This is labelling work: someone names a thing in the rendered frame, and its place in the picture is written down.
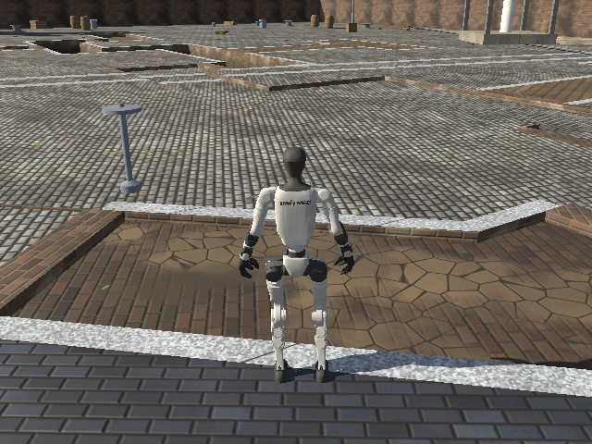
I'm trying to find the left robot upper arm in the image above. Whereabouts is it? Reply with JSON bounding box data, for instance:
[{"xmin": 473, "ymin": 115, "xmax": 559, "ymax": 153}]
[{"xmin": 250, "ymin": 187, "xmax": 276, "ymax": 237}]

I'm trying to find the left robot thigh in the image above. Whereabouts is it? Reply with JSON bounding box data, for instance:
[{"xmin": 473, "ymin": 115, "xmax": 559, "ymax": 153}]
[{"xmin": 265, "ymin": 258, "xmax": 287, "ymax": 325}]

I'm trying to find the left robot hand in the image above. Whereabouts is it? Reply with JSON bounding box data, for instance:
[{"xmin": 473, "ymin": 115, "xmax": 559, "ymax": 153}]
[{"xmin": 238, "ymin": 258, "xmax": 259, "ymax": 278}]

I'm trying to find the left robot forearm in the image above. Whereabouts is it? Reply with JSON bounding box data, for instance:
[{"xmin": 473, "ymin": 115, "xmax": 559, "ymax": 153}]
[{"xmin": 240, "ymin": 222, "xmax": 259, "ymax": 261}]

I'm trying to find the right robot upper arm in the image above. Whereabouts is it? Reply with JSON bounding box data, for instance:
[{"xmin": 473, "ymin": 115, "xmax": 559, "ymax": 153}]
[{"xmin": 314, "ymin": 186, "xmax": 343, "ymax": 237}]

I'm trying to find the right robot hand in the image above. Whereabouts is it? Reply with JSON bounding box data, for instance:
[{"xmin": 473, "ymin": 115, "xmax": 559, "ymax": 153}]
[{"xmin": 333, "ymin": 254, "xmax": 355, "ymax": 275}]

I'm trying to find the humanoid robot torso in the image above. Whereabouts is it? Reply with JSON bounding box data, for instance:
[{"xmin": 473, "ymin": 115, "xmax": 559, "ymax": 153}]
[{"xmin": 274, "ymin": 182, "xmax": 317, "ymax": 278}]

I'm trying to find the right robot forearm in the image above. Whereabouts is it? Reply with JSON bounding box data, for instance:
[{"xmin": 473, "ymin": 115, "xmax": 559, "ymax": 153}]
[{"xmin": 334, "ymin": 222, "xmax": 353, "ymax": 257}]

